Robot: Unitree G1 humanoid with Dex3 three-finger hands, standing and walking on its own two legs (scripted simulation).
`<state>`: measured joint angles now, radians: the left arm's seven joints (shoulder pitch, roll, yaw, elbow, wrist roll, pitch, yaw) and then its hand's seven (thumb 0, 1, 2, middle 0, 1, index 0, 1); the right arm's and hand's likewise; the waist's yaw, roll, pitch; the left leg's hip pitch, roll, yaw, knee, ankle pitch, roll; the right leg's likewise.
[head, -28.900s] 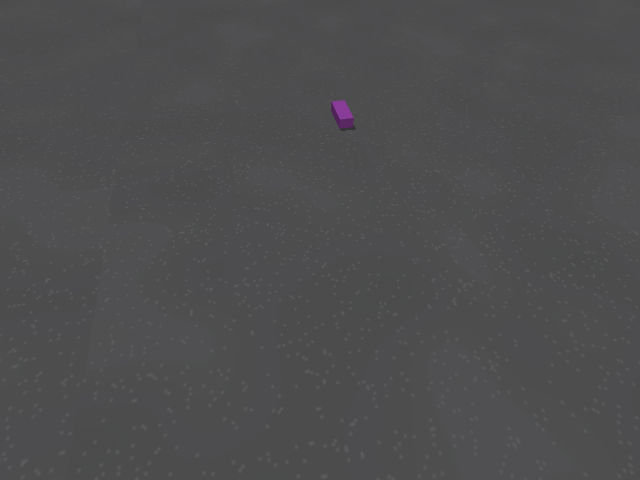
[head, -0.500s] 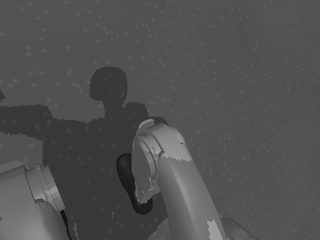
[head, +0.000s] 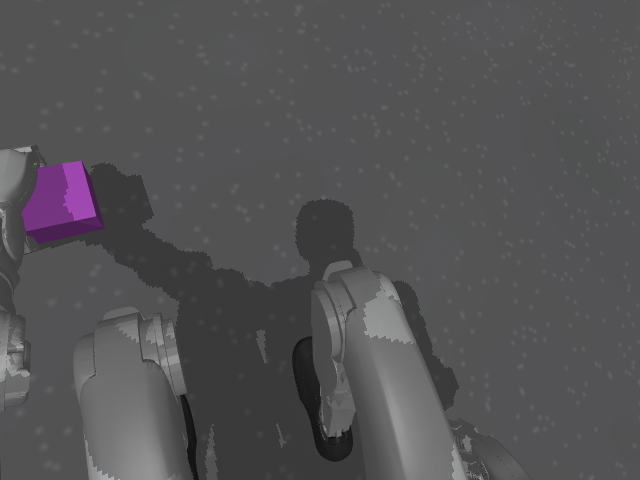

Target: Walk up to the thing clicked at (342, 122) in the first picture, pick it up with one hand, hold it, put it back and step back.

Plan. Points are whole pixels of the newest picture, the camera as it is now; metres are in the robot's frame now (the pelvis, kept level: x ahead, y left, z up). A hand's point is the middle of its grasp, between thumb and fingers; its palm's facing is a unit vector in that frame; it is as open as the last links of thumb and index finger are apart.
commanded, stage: settle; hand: left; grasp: from above
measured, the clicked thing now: (11, 212) +0.46 +0.29 -0.20
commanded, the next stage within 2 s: lift in 0.14 s
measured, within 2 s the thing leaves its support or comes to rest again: neither
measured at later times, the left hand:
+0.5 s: hand out of the picture +0.45 +0.29 -0.11, palm faces -0.46 -0.11 -0.88, open 10.9 cm
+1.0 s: hand out of the picture +0.38 +0.29 +0.05, palm faces -0.41 -0.12 -0.91, open 10.9 cm
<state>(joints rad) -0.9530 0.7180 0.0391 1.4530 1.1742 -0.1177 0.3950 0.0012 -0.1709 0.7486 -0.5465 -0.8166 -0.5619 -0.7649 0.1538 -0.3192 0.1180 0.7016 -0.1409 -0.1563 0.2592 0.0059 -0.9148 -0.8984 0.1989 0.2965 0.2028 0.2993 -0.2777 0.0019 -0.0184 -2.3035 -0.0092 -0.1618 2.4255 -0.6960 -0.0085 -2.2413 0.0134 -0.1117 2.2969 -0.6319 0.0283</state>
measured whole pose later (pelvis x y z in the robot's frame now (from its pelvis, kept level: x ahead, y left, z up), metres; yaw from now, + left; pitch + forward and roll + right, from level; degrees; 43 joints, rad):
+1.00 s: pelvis +0.00 +0.00 +0.15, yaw +6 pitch +31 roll -5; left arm -0.56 0.52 -0.08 0.84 1.02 -0.01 0.14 0.00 -0.16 0.73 -0.54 -0.81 -0.56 -0.76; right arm 0.16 -0.25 -0.02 0.66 0.01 0.03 0.03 0.01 -0.90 -0.89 0.20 0.30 0.21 0.30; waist -0.12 0.05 -0.20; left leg -1.83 0.00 -0.07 1.92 -0.64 0.00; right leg -1.79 0.00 -0.04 1.85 -0.61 0.02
